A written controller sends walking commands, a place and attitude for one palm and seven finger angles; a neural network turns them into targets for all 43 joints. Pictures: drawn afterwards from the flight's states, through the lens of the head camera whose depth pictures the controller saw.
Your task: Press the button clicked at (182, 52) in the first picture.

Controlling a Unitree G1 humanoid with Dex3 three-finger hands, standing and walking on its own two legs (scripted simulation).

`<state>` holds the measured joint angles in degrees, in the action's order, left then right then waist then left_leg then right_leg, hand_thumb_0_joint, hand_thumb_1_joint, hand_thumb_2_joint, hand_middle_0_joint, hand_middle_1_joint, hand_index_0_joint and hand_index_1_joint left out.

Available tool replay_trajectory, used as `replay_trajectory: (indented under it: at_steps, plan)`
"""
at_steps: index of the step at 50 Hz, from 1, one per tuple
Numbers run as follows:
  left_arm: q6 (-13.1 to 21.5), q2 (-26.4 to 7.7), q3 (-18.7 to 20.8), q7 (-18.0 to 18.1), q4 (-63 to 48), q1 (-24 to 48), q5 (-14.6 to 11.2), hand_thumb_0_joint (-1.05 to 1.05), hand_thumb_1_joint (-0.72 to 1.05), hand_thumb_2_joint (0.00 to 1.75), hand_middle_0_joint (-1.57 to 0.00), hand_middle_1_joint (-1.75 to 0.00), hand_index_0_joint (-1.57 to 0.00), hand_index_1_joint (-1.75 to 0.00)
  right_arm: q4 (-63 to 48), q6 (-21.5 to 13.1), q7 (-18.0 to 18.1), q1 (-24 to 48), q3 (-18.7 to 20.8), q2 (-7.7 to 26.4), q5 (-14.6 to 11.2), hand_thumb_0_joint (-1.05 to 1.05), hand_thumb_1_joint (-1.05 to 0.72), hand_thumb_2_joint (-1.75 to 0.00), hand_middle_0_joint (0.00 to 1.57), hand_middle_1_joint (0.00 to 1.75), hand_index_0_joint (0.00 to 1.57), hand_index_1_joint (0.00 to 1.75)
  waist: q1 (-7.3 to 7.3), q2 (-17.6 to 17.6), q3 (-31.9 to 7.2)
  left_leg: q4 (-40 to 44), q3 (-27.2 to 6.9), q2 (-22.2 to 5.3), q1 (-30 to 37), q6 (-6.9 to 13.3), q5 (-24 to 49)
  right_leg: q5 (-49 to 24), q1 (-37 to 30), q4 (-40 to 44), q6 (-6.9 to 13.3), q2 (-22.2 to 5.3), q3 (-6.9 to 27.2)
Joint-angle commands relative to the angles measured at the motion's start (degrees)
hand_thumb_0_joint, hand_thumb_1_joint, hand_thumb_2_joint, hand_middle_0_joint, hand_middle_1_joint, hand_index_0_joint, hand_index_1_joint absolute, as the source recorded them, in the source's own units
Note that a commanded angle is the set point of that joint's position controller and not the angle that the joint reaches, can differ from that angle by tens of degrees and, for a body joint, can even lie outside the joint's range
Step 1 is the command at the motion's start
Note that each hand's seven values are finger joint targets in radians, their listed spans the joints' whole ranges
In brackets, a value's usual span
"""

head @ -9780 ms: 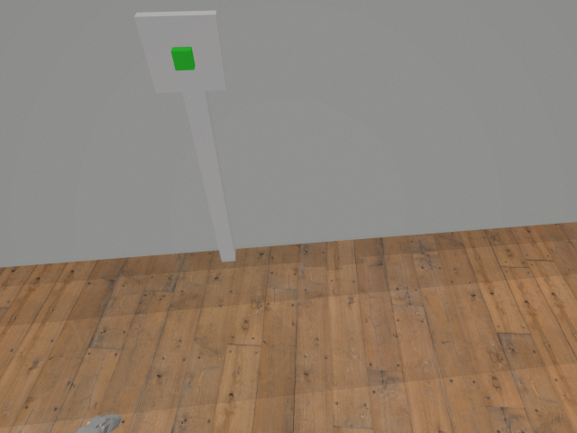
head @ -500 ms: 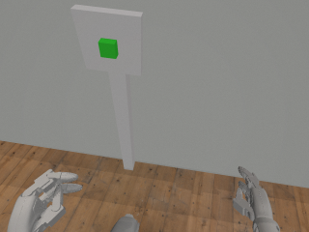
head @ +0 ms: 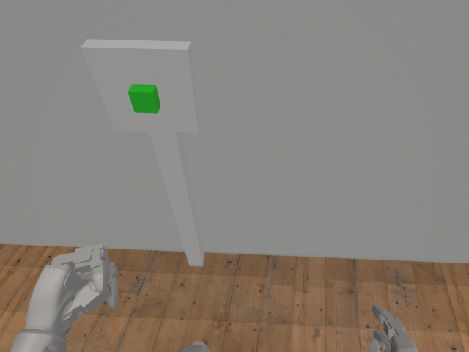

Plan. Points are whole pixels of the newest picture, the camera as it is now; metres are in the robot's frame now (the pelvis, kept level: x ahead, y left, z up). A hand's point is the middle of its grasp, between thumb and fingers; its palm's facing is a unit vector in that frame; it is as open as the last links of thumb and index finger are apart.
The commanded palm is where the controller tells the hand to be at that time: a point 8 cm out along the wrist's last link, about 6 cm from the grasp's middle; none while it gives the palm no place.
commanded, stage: raise the hand and make a fist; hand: left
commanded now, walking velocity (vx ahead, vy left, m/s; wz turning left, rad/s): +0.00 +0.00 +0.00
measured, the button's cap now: (145, 97) +0.52 +0.20 +0.16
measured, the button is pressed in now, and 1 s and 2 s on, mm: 0 0 0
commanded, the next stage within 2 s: aim a knuckle at the button in 0.96 s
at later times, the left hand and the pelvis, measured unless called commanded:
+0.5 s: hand (64, 244) +0.23 +0.23 +0.14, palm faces +0.05 -1.00 -0.08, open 3.1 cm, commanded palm +0.20 +0.28 +0.15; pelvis +0.00 +0.02 +0.02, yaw +1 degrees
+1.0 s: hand (84, 247) +0.22 +0.20 +0.15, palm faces +0.03 -1.00 -0.06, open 3.1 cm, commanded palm +0.19 +0.26 +0.16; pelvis +0.00 -0.01 +0.03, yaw +1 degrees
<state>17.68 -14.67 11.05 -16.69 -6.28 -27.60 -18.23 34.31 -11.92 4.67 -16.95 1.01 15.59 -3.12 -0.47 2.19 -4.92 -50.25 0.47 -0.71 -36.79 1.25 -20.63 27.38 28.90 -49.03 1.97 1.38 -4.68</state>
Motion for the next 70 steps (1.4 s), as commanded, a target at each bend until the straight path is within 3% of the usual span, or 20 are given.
replay_trajectory:
  at_steps: [1, 5, 11, 16, 24, 31, 35, 36, 40, 41, 45, 46, 51, 53, 56, 59, 62, 65, 66, 70]
  plan:
    - [2.95, -11.16, 8.08, 2.34, -16.67, 5.95, -0.95, 0.0, 0.9, 0.9, -1.3, -1.5, -1.3, -1.5, -10.13, -5.56, 0.46, 6.85, 1.55, 5.23, 0.02, 0.0, -0.9, -0.9, 0.2, 0.3, 0.2, 0.3, 1.32, 1.48, -10.54, 9.08, -2.89, -0.22, 14.96, 1.32, 8.55, -10.67, 0.16, 11.16, -1.63, -0.65, 2.6]
    - [1.9, -8.57, 6.81, 5.28, -19.01, 6.27, -0.47, 0.0, 0.9, 0.9, -1.3, -1.5, -1.3, -1.5, -10.44, -5.44, -0.13, 7.18, 0.76, 4.55, 0.09, 0.0, -0.9, -0.9, 0.2, 0.3, 0.2, 0.3, 1.32, 4.87, -8.87, 11.31, -3.7, -0.82, 18.38, 0.58, 10.86, -13.19, 0.34, 10.36, -0.89, -0.01, 0.13]
    - [-6.63, -7.04, 2.64, 3.0, -13.72, 8.67, 0.65, 0.0, 0.9, 0.9, -1.3, -1.5, -1.3, -1.5, -11.27, -4.22, -0.48, 7.67, -0.15, 5.59, -0.32, 0.0, -0.9, -0.9, 0.2, 0.3, 0.2, 0.3, 0.76, 1.45, -3.3, 14.41, -4.96, -1.16, 18.4, 0.57, 9.14, -13.43, -1.45, 13.45, -0.87, 0.43, -0.11]
    - [-10.51, -11.58, 6.52, 2.6, -18.21, 15.0, 0.39, 0.0, 0.9, 0.9, -1.3, -1.5, -1.3, -1.5, -12.08, -3.61, 0.14, 8.24, -1.06, 5.67, -0.09, 0.0, -0.9, -0.9, 0.2, 0.3, 0.2, 0.3, 1.48, 0.35, -5.67, 16.05, -5.15, -1.05, 21.68, 0.63, 10.92, -14.75, -4.54, 15.19, -0.87, 0.49, -0.11]
    - [-11.5, -11.51, 7.39, 2.37, -17.53, 22.09, -0.73, 0.0, 0.9, 0.9, -1.3, -1.5, -1.3, -1.5, -10.43, -4.17, 0.37, 9.52, -2.21, 5.21, -0.27, 0.0, -0.9, -0.9, 0.2, 0.3, 0.2, 0.3, 1.74, 4.39, -4.88, 18.74, -5.44, -0.81, 25.2, 0.08, 10.05, -13.62, -6.42, 17.73, -0.5, 0.27, -0.21]
    - [-17.98, -12.04, 7.77, 0.16, -12.65, 19.9, -1.31, 0.0, 0.9, 0.9, -1.3, -1.5, -1.3, -1.5, -10.7, -4.3, 0.87, 10.73, -2.14, 5.72, -0.77, 0.0, -0.9, -0.9, 0.2, 0.3, 0.2, 0.3, 2.71, 0.06, -2.81, 20.35, -4.8, -0.16, 24.27, 0.7, 8.5, -13.34, -8.61, 20.97, -0.81, 0.05, 0.43]
    - [-16.69, -13.19, 9.84, 1.7, -16.72, 21.08, -1.34, 0.0, 0.9, 0.9, -1.3, -1.5, -1.3, -1.5, -11.12, -4.45, 0.72, 10.92, -1.97, 5.45, -0.45, 0.0, -0.9, -0.9, 0.2, 0.3, 0.2, 0.3, 2.95, 0.96, -4.51, 20.54, -4.2, 0.05, 25.74, 0.66, 9.62, -13.49, -9.02, 20.82, -0.95, -0.08, 0.43]
    - [-15.97, -13.81, 10.52, 2.32, -16.93, 21.42, -1.45, 0.0, 0.9, 0.9, -1.3, -1.5, -1.3, -1.5, -10.74, -4.51, 0.63, 10.76, -2.09, 5.44, -0.22, 0.0, -0.9, -0.9, 0.2, 0.3, 0.2, 0.3, 2.75, -0.88, -3.75, 20.31, -4.07, -0.07, 25.2, 0.79, 10.08, -13.79, -9.31, 21.18, -1.0, 0.11, 0.65]
    - [-12.75, -12.25, 9.04, 3.38, -17.74, 22.54, -0.74, 0.0, 0.9, 0.9, -1.3, -1.5, -1.3, -1.5, -9.98, -5.24, 0.36, 10.37, -1.94, 5.0, -0.26, 0.0, -0.9, -0.9, 0.2, 0.3, 0.2, 0.3, 2.1, 3.58, -3.21, 20.38, -3.58, 0.04, 26.48, 0.61, 8.83, -12.41, -8.14, 21.32, -0.9, -0.09, 0.99]
    - [-12.42, -12.19, 8.76, 3.34, -17.24, 22.72, -0.82, 0.0, 0.9, 0.9, -1.3, -1.5, -1.3, -1.5, -9.58, -5.3, 0.29, 10.08, -1.92, 5.22, -0.18, 0.0, -0.9, -0.9, 0.2, 0.3, 0.2, 0.3, 1.74, 1.27, -2.61, 19.99, -3.54, 0.04, 25.54, 0.82, 8.57, -12.31, -8.34, 21.82, -1.08, -0.01, 1.38]
    - [-12.68, -11.56, 7.34, 1.99, -14.5, 21.66, -0.63, 0.0, 0.9, 0.9, -1.3, -1.5, -1.3, -1.5, -9.23, -5.61, 0.56, 10.02, -1.6, 5.53, -0.47, 0.0, -0.9, -0.9, 0.2, 0.3, 0.2, 0.3, 1.56, 1.77, -2.02, 19.52, -2.86, 0.41, 25.41, 0.97, 8.35, -12.65, -8.21, 22.65, -1.39, -0.57, 2.31]
    - [-13.23, -11.54, 7.46, 1.61, -12.85, 20.78, -0.87, 0.0, 0.9, 0.9, -1.3, -1.5, -1.3, -1.5, -9.1, -5.55, 0.61, 10.01, -1.54, 5.68, -0.51, 0.0, -0.9, -0.9, 0.2, 0.3, 0.2, 0.3, 1.46, -0.45, -1.05, 18.97, -2.71, 0.36, 24.16, 1.13, 8.04, -12.33, -8.18, 23.45, -1.73, -0.66, 3.21]
    - [-13.25, -13.46, 9.34, 1.2, -13.41, 22.24, -1.46, 0.0, 0.9, 0.9, -1.3, -1.5, -1.3, -1.5, -9.25, -5.68, 0.94, 10.7, -1.65, 5.57, -0.47, 0.0, -0.9, -0.9, 0.2, 0.3, 0.2, 0.3, 1.84, -1.68, -1.31, 18.29, -2.36, 0.55, 23.45, 1.2, 8.68, -12.57, -9.0, 24.2, -2.27, -1.34, 4.65]
    - [-12.18, -13.08, 9.25, 1.36, -14.74, 23.13, -1.54, 0.0, 0.9, 0.9, -1.3, -1.5, -1.3, -1.5, -9.37, -5.94, 0.91, 11.09, -1.65, 5.13, -0.56, 0.0, -0.9, -0.9, 0.2, 0.3, 0.2, 0.3, 1.91, 0.08, -2.15, 18.34, -2.09, 0.68, 24.51, 1.14, 8.93, -12.4, -9.11, 24.1, -2.25, -1.58, 4.72]
    - [-11.33, -13.85, 9.86, 2.0, -10.73, 28.15, -1.6, 0.0, 0.9, 0.9, -1.3, -1.5, -1.3, -1.5, -7.78, -5.91, 1.2, 10.31, -1.64, 5.54, -0.53, 0.0, -0.9, -0.9, 0.2, 0.3, 0.2, 0.3, 0.81, -2.65, -0.08, 17.86, -2.3, 0.52, 23.32, 1.17, 7.87, -11.07, -7.76, 24.48, -2.59, -1.36, 5.22]
    - [-10.9, -12.44, 7.45, 1.63, -6.51, 33.58, -1.02, 0.0, 0.9, 0.9, -1.3, -1.5, -1.3, -1.5, -7.03, -5.74, 1.49, 10.32, -1.64, 5.57, -0.74, 0.0, -0.9, -0.9, 0.2, 0.3, 0.2, 0.3, 0.04, -0.55, 0.5, 17.85, -2.21, 0.82, 23.79, 1.19, 7.07, -9.91, -6.6, 24.28, -2.49, -1.66, 5.53]
    - [-11.48, -12.51, 6.66, 0.6, -2.93, 36.32, -0.71, 0.0, 0.9, 0.9, -1.3, -1.5, -1.3, -1.5, -6.95, -5.37, 1.73, 10.11, -1.54, 5.89, -0.85, 0.0, -0.9, -0.9, 0.2, 0.3, 0.2, 0.3, 0.11, -1.52, -1.99, 16.88, -2.01, 0.9, 23.44, 1.31, 8.98, -13.6, -8.37, 23.99, -3.08, -2.4, 7.14]
    - [-11.61, -13.14, 7.2, 0.09, -1.89, 37.37, -0.43, 0.0, 0.9, 0.9, -1.3, -1.5, -1.3, -1.5, -7.38, -5.08, 1.56, 9.85, -1.35, 5.75, -0.81, 0.0, -0.9, -0.9, 0.2, 0.3, 0.2, 0.3, 0.93, -0.11, -6.62, 16.83, -1.71, 1.15, 25.36, 1.3, 12.61, -20.16, -10.63, 22.06, -2.94, -2.35, 5.89]
    - [-11.78, -13.77, 8.08, 0.14, -0.6, 36.92, -0.52, 0.0, 0.9, 0.9, -1.3, -1.5, -1.3, -1.5, -7.3, -4.9, 1.47, 9.54, -1.27, 5.91, -0.79, 0.0, -0.9, -0.9, 0.2, 0.3, 0.2, 0.3, 1.03, -2.36, -7.02, 16.45, -1.85, 0.92, 24.66, 1.35, 13.6, -22.44, -11.2, 21.76, -3.39, -2.34, 6.15]
    - [-10.9, -13.47, 8.6, 1.27, -1.1, 37.71, -0.23, 0.0, 0.9, 0.9, -1.3, -1.5, -1.3, -1.5, -7.84, -4.49, 0.83, 9.45, -1.03, 5.7, -0.61, 0.0, -0.9, -0.9, 0.2, 0.3, 0.2, 0.3, 1.74, -0.46, -8.87, 16.89, -1.16, 1.15, 26.55, 1.25, 17.15, -27.82, -11.74, 19.92, -2.71, -1.84, 4.19]
